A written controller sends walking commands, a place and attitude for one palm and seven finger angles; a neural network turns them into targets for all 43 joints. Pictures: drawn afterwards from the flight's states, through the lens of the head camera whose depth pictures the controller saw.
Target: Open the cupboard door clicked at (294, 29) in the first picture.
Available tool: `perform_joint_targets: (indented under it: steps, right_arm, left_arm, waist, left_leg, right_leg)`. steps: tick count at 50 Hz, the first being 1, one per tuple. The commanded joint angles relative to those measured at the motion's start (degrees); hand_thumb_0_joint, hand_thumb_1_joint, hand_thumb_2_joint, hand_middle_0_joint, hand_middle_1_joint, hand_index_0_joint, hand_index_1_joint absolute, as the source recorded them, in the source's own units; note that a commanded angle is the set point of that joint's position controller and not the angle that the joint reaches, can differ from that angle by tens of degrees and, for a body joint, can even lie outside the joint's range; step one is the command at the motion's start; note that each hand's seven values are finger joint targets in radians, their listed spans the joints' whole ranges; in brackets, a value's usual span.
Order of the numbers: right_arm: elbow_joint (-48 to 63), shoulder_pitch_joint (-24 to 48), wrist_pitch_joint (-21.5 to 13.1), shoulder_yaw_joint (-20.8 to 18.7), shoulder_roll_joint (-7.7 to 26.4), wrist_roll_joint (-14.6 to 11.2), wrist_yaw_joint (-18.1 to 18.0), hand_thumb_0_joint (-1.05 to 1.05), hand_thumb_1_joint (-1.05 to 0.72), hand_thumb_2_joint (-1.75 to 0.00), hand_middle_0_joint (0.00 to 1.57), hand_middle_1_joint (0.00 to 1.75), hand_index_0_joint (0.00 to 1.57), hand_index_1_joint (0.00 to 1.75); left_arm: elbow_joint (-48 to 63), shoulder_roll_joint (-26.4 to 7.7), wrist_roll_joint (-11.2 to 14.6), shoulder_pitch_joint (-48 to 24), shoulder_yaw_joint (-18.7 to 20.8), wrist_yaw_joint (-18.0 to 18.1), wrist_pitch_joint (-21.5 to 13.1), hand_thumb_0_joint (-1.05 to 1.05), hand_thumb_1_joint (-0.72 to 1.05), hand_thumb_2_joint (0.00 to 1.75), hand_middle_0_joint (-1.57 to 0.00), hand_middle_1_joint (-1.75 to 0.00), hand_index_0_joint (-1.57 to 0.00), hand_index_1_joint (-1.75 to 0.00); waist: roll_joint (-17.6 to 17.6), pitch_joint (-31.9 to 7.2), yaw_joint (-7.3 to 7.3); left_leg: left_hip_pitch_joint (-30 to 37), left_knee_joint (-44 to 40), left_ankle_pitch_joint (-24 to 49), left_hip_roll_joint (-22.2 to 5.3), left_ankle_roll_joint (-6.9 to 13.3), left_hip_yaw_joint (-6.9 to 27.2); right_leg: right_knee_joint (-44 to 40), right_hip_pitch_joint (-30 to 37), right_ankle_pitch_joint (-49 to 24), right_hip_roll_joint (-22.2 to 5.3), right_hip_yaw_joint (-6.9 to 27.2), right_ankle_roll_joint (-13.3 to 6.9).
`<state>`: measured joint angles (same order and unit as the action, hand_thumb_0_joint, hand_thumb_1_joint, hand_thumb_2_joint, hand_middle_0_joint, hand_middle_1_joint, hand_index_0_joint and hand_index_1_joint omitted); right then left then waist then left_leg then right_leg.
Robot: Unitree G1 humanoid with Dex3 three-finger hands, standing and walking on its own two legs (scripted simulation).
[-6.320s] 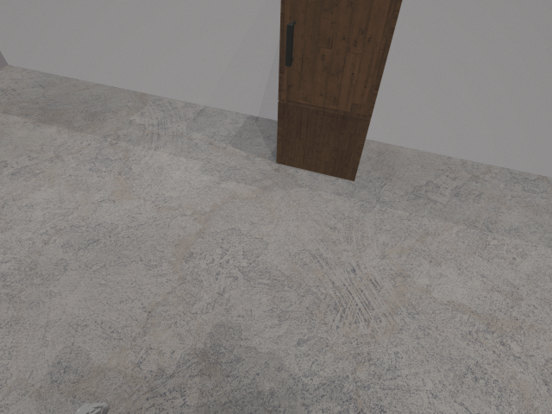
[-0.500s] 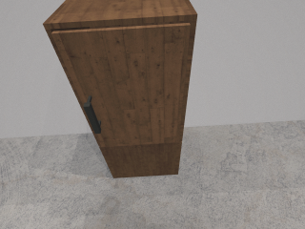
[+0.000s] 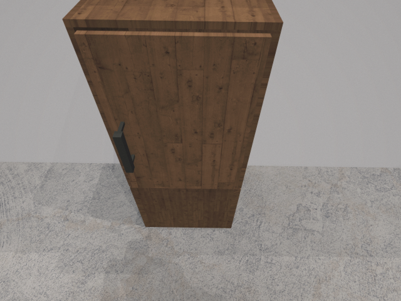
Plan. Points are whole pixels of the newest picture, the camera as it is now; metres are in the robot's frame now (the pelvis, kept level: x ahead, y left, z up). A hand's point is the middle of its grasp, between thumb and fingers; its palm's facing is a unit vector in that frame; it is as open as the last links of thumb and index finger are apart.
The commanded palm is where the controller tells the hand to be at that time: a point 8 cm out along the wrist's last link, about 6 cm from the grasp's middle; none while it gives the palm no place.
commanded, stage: look again from close up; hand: left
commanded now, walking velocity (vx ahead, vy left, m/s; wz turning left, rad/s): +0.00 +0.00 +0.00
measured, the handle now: (126, 148) +0.53 +0.26 -0.07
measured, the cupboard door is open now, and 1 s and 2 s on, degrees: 0 0 0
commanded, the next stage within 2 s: come to a stop and stand still in 0.42 s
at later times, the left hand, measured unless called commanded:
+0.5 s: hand out of the picture +0.06 +0.21 -0.16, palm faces +0.01 -0.96 -0.27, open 7.4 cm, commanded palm none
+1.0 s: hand out of the picture +0.06 +0.22 -0.17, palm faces +0.01 -0.97 -0.26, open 7.4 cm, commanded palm none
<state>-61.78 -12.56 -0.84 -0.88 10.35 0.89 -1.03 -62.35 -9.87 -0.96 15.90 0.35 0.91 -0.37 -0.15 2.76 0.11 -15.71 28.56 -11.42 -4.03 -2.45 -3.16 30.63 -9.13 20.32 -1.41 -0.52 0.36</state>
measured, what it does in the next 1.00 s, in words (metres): stands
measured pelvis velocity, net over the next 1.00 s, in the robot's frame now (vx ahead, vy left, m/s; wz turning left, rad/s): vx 0.01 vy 0.02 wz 0.01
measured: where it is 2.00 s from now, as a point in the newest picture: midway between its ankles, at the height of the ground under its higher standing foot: outside the picture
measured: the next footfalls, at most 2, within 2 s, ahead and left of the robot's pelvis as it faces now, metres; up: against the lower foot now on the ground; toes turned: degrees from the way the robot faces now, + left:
none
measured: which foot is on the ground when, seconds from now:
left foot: down 0.00-1.00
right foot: down 0.00-1.00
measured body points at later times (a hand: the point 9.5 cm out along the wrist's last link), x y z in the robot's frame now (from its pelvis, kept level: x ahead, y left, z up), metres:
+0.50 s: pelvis +0.03 +0.00 +0.00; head +0.05 +0.00 +0.45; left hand +0.06 +0.26 -0.14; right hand +0.08 -0.25 -0.15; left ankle +0.04 +0.15 -0.73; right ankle -0.04 -0.12 -0.73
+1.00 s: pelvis +0.01 +0.02 -0.01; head +0.02 +0.02 +0.44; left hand +0.06 +0.27 -0.15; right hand +0.08 -0.23 -0.15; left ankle +0.04 +0.15 -0.73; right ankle -0.04 -0.12 -0.73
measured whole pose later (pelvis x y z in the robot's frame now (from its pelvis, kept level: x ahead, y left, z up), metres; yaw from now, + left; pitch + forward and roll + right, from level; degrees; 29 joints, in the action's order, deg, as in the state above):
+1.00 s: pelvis +0.01 +0.02 -0.01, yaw +1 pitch -2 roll +0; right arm -56.2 -10.7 0.8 -1.3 13.0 1.0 -0.6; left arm -56.4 -12.3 -0.8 13.5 -0.1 2.3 -0.1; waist 0.0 3.4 -0.8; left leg -16.4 34.1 -15.5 -2.9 -0.7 -3.4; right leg 32.2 -7.6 22.4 -2.9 -0.9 2.2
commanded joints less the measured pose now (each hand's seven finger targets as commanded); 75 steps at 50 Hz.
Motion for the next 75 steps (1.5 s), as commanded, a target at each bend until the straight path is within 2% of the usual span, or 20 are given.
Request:
perform_joint_targets:
  steps: [1,15,27,30,37,38,39,40,41,42,44,45,48,52,56,60,62,65,72,75]
  right_arm:
    - [2.00,-1.74,-0.97,-1.06,7.50,-0.16,-0.33,0.00,-0.90,-0.90,0.20,0.30,0.20,0.30]
    - [1.55,2.13,-1.05,-0.99,10.15,-0.05,-0.34,0.00,-0.90,-0.90,0.20,0.30,0.20,0.30]
    - [0.22,2.46,-0.91,-0.76,10.24,-0.09,-0.33,0.00,-0.90,-0.90,0.20,0.30,0.20,0.30]
    - [0.55,3.23,-1.12,-1.23,12.22,-0.16,-0.47,0.00,-0.90,-0.90,0.20,0.30,0.20,0.30]
    - [0.49,4.10,-1.04,-1.42,12.68,-0.17,-0.50,0.00,-0.90,-0.90,0.20,0.30,0.20,0.30]
    - [5.05,4.47,-0.82,-1.49,9.71,-0.89,-0.16,0.00,-0.90,-0.90,0.20,0.30,0.20,0.30]
    - [6.81,3.84,-0.40,-0.95,8.49,-0.35,0.21,0.00,-0.90,-0.90,0.20,0.30,0.20,0.30]
    - [6.58,-0.51,-0.73,-1.37,8.07,-0.01,0.22,0.00,-0.90,-0.90,0.20,0.30,0.20,0.30]
    - [6.73,-2.20,-0.80,-1.46,8.43,0.24,0.14,0.00,-0.90,-0.90,0.20,0.30,0.20,0.30]
    - [7.11,-2.58,-0.60,-1.63,8.72,0.11,0.04,0.00,-0.90,-0.90,0.20,0.30,0.20,0.30]
    - [8.23,-1.73,-0.18,-1.54,9.09,0.01,0.02,0.00,-0.90,-0.90,0.20,0.30,0.20,0.30]
    - [8.79,-0.90,0.20,-1.56,9.26,-0.06,0.06,0.00,-0.90,-0.90,0.20,0.30,0.20,0.30]
    - [9.73,0.95,0.77,-1.48,9.33,0.00,0.33,0.00,-0.90,-0.90,0.20,0.30,0.20,0.30]
    - [9.46,1.04,0.90,-1.43,9.30,0.15,0.68,0.00,-0.90,-0.90,0.20,0.30,0.20,0.30]
    - [8.75,-0.13,0.48,-1.54,9.14,0.20,0.66,0.00,-0.90,-0.90,0.20,0.30,0.20,0.30]
    - [7.91,-1.06,-0.12,-1.72,8.70,-0.04,0.49,0.00,-0.90,-0.90,0.20,0.30,0.20,0.30]
    - [7.18,-1.18,-0.38,-1.66,8.86,-0.09,0.40,0.00,-0.90,-0.90,0.20,0.30,0.20,0.30]
    - [6.13,-1.32,-0.61,-1.52,9.00,-0.27,0.29,0.00,-0.90,-0.90,0.20,0.30,0.20,0.30]
    - [4.17,-0.97,-0.45,-1.46,9.62,-0.36,0.36,0.00,-0.90,-0.90,0.20,0.30,0.20,0.30]
    - [3.49,-0.84,-0.47,-1.50,9.77,-0.42,0.38,0.00,-0.90,-0.90,0.20,0.30,0.20,0.30]
  left_arm:
    - [2.12,-8.85,-0.14,1.86,1.62,0.66,-1.24,0.00,0.90,0.90,-0.20,-0.30,-0.20,-0.30]
    - [2.02,-11.30,-0.14,-0.52,1.86,0.54,-1.25,0.00,0.90,0.90,-0.20,-0.30,-0.20,-0.30]
    - [2.02,-12.28,0.05,-1.76,1.94,0.61,-1.26,0.00,0.90,0.90,-0.20,-0.30,-0.20,-0.30]
    - [2.75,-14.25,-0.04,-3.14,2.48,0.59,-1.42,0.00,0.90,0.90,-0.20,-0.30,-0.20,-0.30]
    - [2.78,-14.46,0.04,-3.96,2.52,0.57,-1.42,0.00,0.90,0.90,-0.20,-0.30,-0.20,-0.30]
    - [2.08,-9.12,-0.19,3.02,1.35,3.43,-2.12,0.00,0.90,0.90,-0.20,-0.30,-0.20,-0.30]
    - [3.30,-13.44,-0.52,1.07,2.06,3.13,-2.66,0.00,0.90,0.90,-0.20,-0.30,-0.20,-0.30]
    - [5.39,-13.73,-0.20,0.70,1.98,2.70,-2.85,0.00,0.90,0.90,-0.20,-0.30,-0.20,-0.30]
    - [6.29,-11.84,0.13,0.54,1.51,2.68,-2.70,0.00,0.90,0.90,-0.20,-0.30,-0.20,-0.30]
    - [6.92,-11.15,0.24,1.79,1.55,2.72,-2.48,0.00,0.90,0.90,-0.20,-0.30,-0.20,-0.30]
    - [7.78,-11.00,0.11,2.33,1.54,2.63,-1.57,0.00,0.90,0.90,-0.20,-0.30,-0.20,-0.30]
    - [8.36,-10.79,0.14,1.78,1.58,2.55,-1.11,0.00,0.90,0.90,-0.20,-0.30,-0.20,-0.30]
    - [9.04,-10.44,0.06,0.04,1.11,1.95,-0.34,0.00,0.90,0.90,-0.20,-0.30,-0.20,-0.30]
    - [9.18,-10.36,0.00,-0.56,0.89,1.31,0.23,0.00,0.90,0.90,-0.20,-0.30,-0.20,-0.30]
    - [8.45,-9.45,-0.07,1.67,0.87,1.11,0.26,0.00,0.90,0.90,-0.20,-0.30,-0.20,-0.30]
    - [7.36,-9.10,-0.16,2.78,0.79,1.04,-0.28,0.00,0.90,0.90,-0.20,-0.30,-0.20,-0.30]
    - [6.71,-8.91,-0.02,3.16,0.83,0.97,-0.38,0.00,0.90,0.90,-0.20,-0.30,-0.20,-0.30]
    - [5.75,-9.17,-0.06,3.54,0.79,0.96,-0.48,0.00,0.90,0.90,-0.20,-0.30,-0.20,-0.30]
    - [3.51,-9.75,-0.03,3.93,0.71,0.73,-0.52,0.00,0.90,0.90,-0.20,-0.30,-0.20,-0.30]
    - [2.80,-10.10,-0.08,3.95,0.68,0.70,-0.73,0.00,0.90,0.90,-0.20,-0.30,-0.20,-0.30]
  waist:
    - [0.82,-0.63,-0.25]
    - [0.05,-2.54,0.24]
    - [-0.47,-3.71,0.40]
    - [0.07,-3.46,0.44]
    - [-0.26,-4.59,0.34]
    - [-0.37,-2.68,0.76]
    - [-1.32,-0.39,-0.81]
    - [-3.95,-6.20,-2.09]
    - [-4.96,-10.19,-1.90]
    - [-4.51,-11.17,-1.28]
    - [-0.52,-7.31,-0.40]
    - [0.45,-5.07,-0.37]
    - [-0.54,-1.19,-0.80]
    - [1.31,2.79,-0.79]
    - [3.30,0.71,-0.07]
    - [0.24,-1.12,0.01]
    - [1.33,-2.09,-0.01]
    - [1.82,-1.61,0.08]
    - [1.39,0.28,0.15]
    - [0.78,0.25,0.10]
  left_leg:
    - [6.24,-3.65,7.98,-2.47,3.38,2.86]
    - [8.13,-4.12,13.67,-2.79,3.58,3.06]
    - [8.66,-4.51,14.84,-2.55,3.14,3.01]
    - [8.80,-4.51,17.60,-2.63,3.43,3.33]
    - [9.86,-4.85,16.28,-2.73,3.39,3.40]
    - [6.38,8.99,16.19,-2.59,1.75,-0.79]
    - [-0.18,6.36,7.61,-0.04,1.53,-0.37]
    - [1.64,2.43,6.88,0.24,2.90,-0.78]
    - [4.31,3.35,14.62,0.14,3.51,-0.26]
    - [6.14,4.64,20.66,-0.74,3.94,-0.02]
    - [6.15,4.61,24.69,-1.99,3.96,0.91]
    - [5.27,4.11,22.73,-2.24,3.94,1.77]
    - [3.44,0.94,11.48,-1.81,3.89,3.35]
    - [-0.03,-4.01,-4.54,-1.12,4.10,5.20]
    - [-0.95,-7.49,-9.19,-2.14,4.79,7.30]
    - [1.03,-6.35,-3.49,-2.06,4.90,6.49]
    - [2.26,-6.17,-1.52,-2.14,4.86,6.38]
    - [2.32,-6.37,0.52,-2.27,4.93,6.30]
    - [1.45,-8.80,-4.92,-2.03,4.54,6.86]
    - [2.09,-8.68,-4.04,-1.84,4.42,6.47]
  right_leg:
    - [-7.06,-6.22,-11.80,-3.82,3.89,-2.01]
    - [-7.11,-2.93,-17.53,-4.58,2.92,-1.58]
    - [-8.22,-0.50,-20.20,-5.22,2.23,-1.53]
    - [-7.82,-0.21,-22.60,-5.29,2.26,-1.79]
    - [-8.68,0.25,-21.84,-5.51,2.26,-1.79]
    - [-10.42,-2.73,-41.15,-8.20,7.85,1.41]
    - [-6.68,2.39,-54.84,-10.15,6.42,-0.55]
    - [-1.02,5.48,-59.26,-9.16,4.67,-2.52]
    - [1.95,7.35,-57.59,-7.48,2.10,-2.28]
    - [2.32,6.22,-52.93,-6.54,1.63,-1.98]
    - [0.87,2.33,-39.90,-5.60,1.30,-2.19]
    - [-0.51,0.37,-31.02,-5.00,1.12,-2.21]
    - [-3.80,-4.13,-13.41,-3.99,1.94,-2.05]
    - [-6.87,-7.75,3.17,-3.09,2.58,-1.76]
    - [-5.50,-6.08,2.06,-2.30,1.12,-1.33]
    - [-6.25,-5.08,-2.18,-3.11,1.40,-1.12]
    - [-6.39,-4.96,-3.27,-3.32,1.52,-1.06]
    - [-6.97,-4.29,-4.64,-3.60,1.46,-0.92]
    - [-9.08,-4.66,-1.98,-4.12,1.61,-0.97]
    - [-9.91,-4.75,-2.33,-4.52,1.86,-1.04]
